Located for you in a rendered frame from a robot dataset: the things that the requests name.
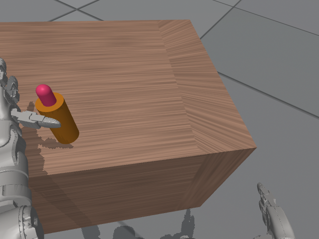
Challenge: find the left robot hand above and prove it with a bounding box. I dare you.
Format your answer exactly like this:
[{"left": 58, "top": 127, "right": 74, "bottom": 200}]
[{"left": 0, "top": 58, "right": 61, "bottom": 129}]

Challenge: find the right robot hand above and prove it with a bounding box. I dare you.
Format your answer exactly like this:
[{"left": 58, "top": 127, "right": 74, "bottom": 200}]
[{"left": 253, "top": 183, "right": 296, "bottom": 239}]

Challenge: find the bottle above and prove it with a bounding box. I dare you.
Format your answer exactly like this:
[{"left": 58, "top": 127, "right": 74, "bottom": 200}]
[{"left": 35, "top": 84, "right": 79, "bottom": 144}]

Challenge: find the left robot arm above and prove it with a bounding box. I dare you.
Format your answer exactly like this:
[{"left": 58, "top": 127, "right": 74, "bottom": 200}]
[{"left": 0, "top": 120, "right": 44, "bottom": 239}]

